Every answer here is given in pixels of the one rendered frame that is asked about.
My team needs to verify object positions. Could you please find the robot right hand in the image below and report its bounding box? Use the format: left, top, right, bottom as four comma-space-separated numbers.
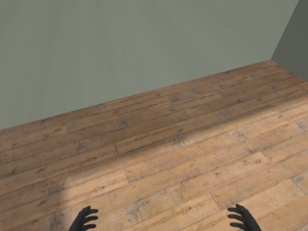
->
227, 204, 262, 231

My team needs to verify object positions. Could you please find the robot left hand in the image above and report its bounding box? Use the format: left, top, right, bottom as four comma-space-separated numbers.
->
68, 206, 98, 231

